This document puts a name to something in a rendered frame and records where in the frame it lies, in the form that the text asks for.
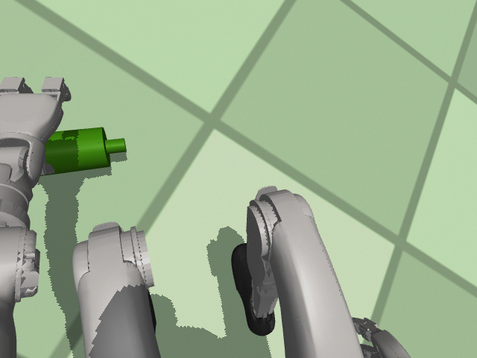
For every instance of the right robot hand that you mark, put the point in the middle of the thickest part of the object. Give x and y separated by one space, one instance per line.
384 344

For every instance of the right robot foot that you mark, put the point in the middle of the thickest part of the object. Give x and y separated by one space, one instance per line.
243 279

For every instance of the left robot arm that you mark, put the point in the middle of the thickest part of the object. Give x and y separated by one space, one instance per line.
21 161

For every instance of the left robot hand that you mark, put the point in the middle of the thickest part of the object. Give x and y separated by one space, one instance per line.
34 114

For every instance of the bottle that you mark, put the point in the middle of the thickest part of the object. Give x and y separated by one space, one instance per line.
82 149

